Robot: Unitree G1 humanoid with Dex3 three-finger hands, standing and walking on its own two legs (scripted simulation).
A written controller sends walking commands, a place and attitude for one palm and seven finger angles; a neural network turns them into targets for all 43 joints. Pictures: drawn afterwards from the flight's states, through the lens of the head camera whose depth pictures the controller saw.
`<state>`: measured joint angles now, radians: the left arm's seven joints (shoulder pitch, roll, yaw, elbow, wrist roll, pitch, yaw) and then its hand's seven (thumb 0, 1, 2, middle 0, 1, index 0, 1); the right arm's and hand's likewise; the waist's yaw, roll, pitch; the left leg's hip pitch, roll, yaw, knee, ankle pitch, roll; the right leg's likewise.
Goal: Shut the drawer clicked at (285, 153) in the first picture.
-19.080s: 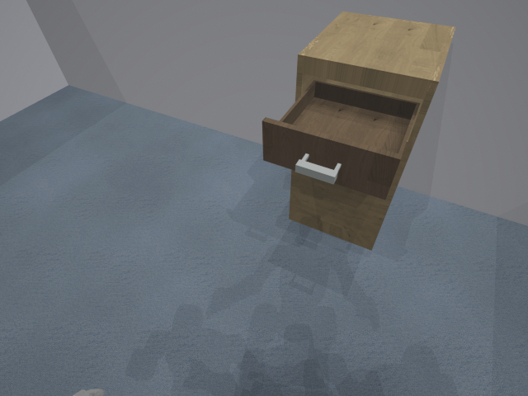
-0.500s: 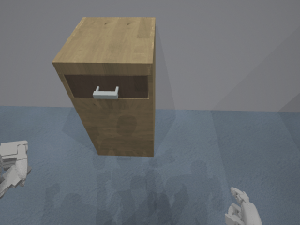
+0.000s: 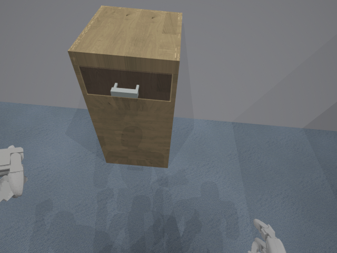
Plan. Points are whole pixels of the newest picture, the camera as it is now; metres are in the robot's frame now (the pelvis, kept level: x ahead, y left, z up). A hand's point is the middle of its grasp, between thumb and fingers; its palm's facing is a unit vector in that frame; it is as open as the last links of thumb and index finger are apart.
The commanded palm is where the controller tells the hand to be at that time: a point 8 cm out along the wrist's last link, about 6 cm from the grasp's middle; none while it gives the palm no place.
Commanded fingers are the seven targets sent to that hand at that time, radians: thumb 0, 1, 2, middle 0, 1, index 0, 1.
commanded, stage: step back with the hand held close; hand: left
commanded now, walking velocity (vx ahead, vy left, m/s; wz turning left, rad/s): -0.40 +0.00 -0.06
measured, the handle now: (125, 89) +0.72 +0.20 -0.08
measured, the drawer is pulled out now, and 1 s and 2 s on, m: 0.00 0.00 0.00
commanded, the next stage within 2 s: stop stepping back and stand still in 0.40 s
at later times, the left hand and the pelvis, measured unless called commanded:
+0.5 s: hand out of the picture +0.09 +0.21 +0.16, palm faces +0.31 -0.82 -0.48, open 3.2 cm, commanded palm +0.01 +0.26 +0.18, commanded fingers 0.00 0.90 0.90 -1.40 -1.60 -1.40 -1.60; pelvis -0.12 -0.02 +0.00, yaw +0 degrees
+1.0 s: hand out of the picture -0.03 +0.20 +0.17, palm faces +0.40 -0.80 -0.45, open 3.3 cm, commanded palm -0.09 +0.24 +0.18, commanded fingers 0.00 0.90 0.90 -1.40 -1.60 -1.40 -1.60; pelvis -0.22 -0.04 +0.00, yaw +0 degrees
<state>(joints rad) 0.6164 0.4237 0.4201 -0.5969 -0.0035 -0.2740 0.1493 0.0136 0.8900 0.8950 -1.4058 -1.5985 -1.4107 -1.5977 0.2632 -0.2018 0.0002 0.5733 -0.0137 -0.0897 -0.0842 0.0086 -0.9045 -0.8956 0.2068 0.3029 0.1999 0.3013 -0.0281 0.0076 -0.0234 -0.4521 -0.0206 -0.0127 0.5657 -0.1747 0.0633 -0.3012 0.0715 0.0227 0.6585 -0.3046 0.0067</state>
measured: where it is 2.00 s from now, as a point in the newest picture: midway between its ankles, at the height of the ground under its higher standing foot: outside the picture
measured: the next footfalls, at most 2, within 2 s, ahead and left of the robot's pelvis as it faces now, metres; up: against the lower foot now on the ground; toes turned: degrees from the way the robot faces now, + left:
left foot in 0.44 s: -0.05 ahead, +0.10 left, +0.00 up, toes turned +0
right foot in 0.62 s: -0.14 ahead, -0.12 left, +0.00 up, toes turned -1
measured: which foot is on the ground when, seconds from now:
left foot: down 0.00-0.22, up 0.24-0.42, down 0.44-0.62, up 0.64-0.78, down 0.80-1.00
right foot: down 0.00-0.48, up 0.50-0.60, down 0.62-1.00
